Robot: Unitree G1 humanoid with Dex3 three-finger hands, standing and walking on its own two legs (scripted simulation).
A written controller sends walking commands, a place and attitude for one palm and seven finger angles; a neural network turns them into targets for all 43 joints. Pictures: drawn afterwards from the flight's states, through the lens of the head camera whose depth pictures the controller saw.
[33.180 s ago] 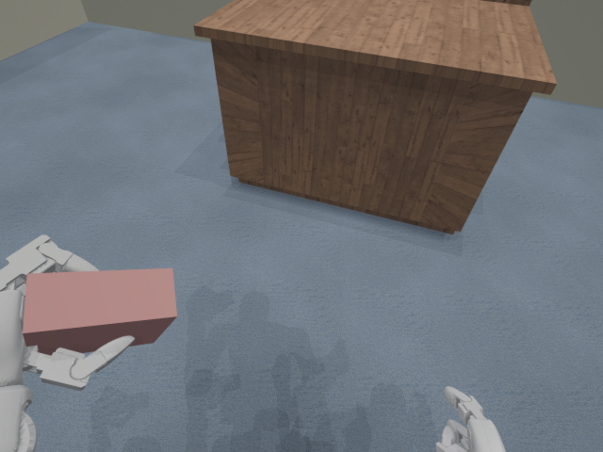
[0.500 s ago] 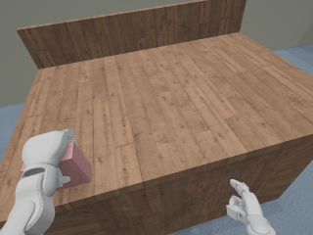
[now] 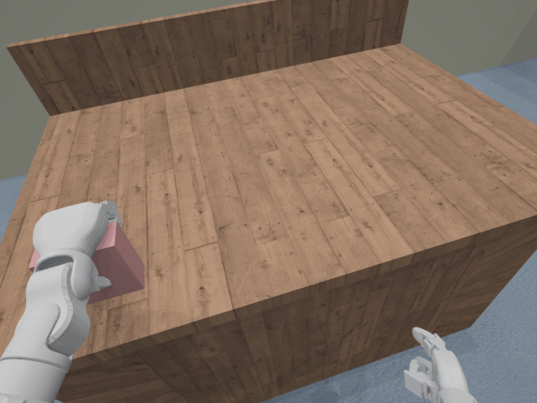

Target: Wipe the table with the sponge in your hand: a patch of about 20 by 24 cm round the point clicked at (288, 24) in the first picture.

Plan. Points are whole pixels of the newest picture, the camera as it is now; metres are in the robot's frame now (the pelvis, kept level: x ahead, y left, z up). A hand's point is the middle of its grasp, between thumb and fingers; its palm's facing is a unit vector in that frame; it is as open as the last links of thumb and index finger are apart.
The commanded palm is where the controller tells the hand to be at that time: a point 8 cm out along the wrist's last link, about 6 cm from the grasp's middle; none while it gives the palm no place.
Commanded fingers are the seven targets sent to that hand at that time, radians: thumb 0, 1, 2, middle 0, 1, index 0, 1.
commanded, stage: wipe forward along the first lane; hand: left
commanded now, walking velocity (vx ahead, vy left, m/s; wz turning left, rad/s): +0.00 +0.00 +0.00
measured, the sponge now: (99, 273) +0.27 +0.32 +0.05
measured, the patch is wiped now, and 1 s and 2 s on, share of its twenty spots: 0.10 0.50 0.65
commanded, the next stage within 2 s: slide across to the middle lane in 0.92 s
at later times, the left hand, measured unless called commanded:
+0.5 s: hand (93, 222) +0.33 +0.34 +0.10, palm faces -0.07 -0.01 -1.00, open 9.5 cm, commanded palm +0.31 +0.34 +0.14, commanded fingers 0.00 0.10 1.30 -1.20 -1.60 -1.20 -1.60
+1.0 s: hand (94, 205) +0.37 +0.37 +0.10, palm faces -0.07 -0.01 -1.00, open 9.5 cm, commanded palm +0.35 +0.36 +0.13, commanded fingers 0.00 0.10 1.30 -1.20 -1.60 -1.20 -1.60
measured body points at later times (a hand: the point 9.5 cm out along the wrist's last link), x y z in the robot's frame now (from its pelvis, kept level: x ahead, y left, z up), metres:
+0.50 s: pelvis -0.01 +0.00 +0.00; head +0.01 -0.03 +0.44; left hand +0.33 +0.34 +0.15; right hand +0.16 -0.26 -0.12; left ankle +0.00 +0.12 -0.74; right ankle +0.02 -0.08 -0.74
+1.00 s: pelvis +0.00 +0.03 +0.00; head +0.02 +0.00 +0.45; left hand +0.37 +0.36 +0.15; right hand +0.16 -0.22 -0.12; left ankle +0.00 +0.12 -0.74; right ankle +0.02 -0.08 -0.74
